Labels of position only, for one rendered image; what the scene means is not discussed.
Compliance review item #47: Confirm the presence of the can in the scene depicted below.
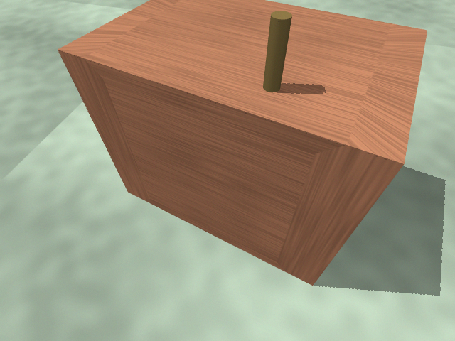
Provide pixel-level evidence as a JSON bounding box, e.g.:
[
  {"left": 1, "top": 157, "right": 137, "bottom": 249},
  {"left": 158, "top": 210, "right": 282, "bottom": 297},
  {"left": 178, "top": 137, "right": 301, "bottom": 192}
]
[{"left": 263, "top": 11, "right": 292, "bottom": 92}]

